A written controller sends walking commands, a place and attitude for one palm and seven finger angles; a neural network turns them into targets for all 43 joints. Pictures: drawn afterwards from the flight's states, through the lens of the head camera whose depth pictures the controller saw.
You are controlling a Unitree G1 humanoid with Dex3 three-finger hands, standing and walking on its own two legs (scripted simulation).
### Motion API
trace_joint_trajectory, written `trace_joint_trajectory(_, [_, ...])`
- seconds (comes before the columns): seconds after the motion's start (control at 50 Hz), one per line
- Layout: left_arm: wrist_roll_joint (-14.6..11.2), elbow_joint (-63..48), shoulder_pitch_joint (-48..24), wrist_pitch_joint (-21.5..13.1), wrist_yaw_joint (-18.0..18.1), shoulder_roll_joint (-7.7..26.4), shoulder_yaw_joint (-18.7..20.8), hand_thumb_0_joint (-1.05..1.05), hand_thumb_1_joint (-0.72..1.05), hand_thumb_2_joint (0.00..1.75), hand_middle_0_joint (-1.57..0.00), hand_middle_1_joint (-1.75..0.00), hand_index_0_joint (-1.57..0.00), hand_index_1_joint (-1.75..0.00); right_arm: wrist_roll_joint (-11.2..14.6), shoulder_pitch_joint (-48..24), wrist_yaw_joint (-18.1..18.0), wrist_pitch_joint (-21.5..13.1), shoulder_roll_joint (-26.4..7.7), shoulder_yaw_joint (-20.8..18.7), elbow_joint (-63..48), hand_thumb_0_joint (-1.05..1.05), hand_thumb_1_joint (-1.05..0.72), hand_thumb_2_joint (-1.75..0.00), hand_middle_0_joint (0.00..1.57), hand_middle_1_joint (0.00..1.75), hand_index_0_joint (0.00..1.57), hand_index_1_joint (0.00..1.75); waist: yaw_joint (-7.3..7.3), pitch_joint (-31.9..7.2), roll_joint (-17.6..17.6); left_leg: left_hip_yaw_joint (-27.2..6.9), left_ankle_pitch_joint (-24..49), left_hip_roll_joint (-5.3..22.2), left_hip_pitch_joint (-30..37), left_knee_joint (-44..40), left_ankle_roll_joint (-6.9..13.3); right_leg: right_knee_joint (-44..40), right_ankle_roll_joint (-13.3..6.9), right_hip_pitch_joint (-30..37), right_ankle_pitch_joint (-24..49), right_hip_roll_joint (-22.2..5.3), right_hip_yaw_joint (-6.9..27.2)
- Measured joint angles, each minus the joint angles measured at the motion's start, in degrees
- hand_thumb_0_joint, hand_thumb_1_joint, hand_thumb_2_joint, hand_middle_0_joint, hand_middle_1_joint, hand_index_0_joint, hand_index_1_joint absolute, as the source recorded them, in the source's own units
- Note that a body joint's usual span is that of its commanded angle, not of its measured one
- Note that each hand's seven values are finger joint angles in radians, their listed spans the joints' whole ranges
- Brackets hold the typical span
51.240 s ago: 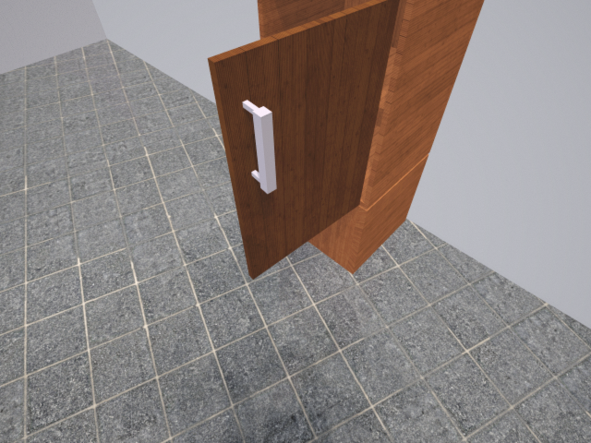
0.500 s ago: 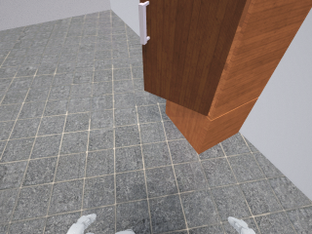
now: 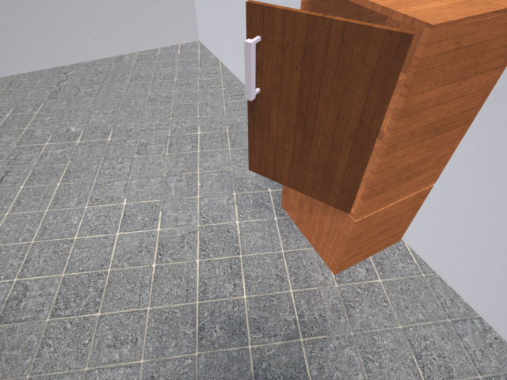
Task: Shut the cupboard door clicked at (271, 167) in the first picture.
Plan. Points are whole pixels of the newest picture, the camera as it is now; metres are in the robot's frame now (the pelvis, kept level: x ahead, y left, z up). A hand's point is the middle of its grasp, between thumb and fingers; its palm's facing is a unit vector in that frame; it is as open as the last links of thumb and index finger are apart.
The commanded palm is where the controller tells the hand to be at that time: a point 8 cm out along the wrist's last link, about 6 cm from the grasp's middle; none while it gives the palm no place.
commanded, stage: let the arm hang, fingers relaxed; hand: left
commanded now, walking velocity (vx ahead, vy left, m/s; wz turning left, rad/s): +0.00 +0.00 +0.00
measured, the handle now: (253, 69) +0.89 +0.06 +0.08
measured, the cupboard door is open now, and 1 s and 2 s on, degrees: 30 30 30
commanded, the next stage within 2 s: look to check the result in 0.34 s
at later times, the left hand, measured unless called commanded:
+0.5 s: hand out of the picture -0.01 +0.14 -0.18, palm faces +0.01 -0.99 -0.15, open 7.4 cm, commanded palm none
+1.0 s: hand out of the picture -0.01 +0.14 -0.18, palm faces +0.01 -0.99 -0.17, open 7.4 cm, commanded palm none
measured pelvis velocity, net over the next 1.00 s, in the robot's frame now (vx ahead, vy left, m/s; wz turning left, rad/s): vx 0.02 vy -0.02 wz -0.02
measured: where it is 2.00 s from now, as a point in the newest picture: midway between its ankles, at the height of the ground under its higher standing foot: outside the picture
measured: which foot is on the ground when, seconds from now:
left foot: down 0.00-1.00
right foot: down 0.00-1.00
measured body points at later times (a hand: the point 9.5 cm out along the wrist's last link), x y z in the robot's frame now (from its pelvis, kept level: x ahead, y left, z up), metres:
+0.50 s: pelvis +0.01 -0.01 +0.00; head +0.01 -0.02 +0.45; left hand -0.01 +0.19 -0.16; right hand -0.02 -0.22 -0.16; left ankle +0.06 +0.09 -0.74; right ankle -0.02 -0.13 -0.74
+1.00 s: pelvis +0.02 -0.02 +0.00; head +0.03 -0.02 +0.45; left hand +0.00 +0.19 -0.16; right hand +0.01 -0.23 -0.16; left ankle +0.06 +0.09 -0.74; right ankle -0.02 -0.13 -0.74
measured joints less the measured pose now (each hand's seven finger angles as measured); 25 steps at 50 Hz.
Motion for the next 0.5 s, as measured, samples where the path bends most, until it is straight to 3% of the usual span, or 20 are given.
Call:
trace_joint_trajectory(0.26, [-0.14, 1.07, -1.98, -0.89, 0.36, -4.56, -0.78, 0.00, 0.91, 0.89, -0.20, -0.30, -0.20, -0.30, -0.09, 0.43, -0.38, -0.40, 1.74, 0.34, 2.44, 0.00, -0.91, -0.90, 0.20, 0.30, 0.20, 0.30, -0.65, -0.22, -1.04, 0.40, -0.96, 0.76, 1.34, 0.16, -0.78, 0.01, -0.68, 1.16, -0.67, 0.71, 0.50])
trace_joint_trajectory(0.5, [-0.26, 1.28, -2.37, -1.12, 0.69, -4.77, -0.18, 0.00, 0.91, 0.89, -0.20, -0.30, -0.20, -0.30, -0.09, 2.51, -0.78, -0.64, 3.12, 0.52, 3.78, 0.00, -0.90, -0.90, 0.20, 0.30, 0.20, 0.30, -1.03, 0.84, -1.06, 0.30, -1.72, 1.29, 1.57, 0.58, -1.25, -0.38, -1.17, 1.72, -0.98, 1.24, 0.48])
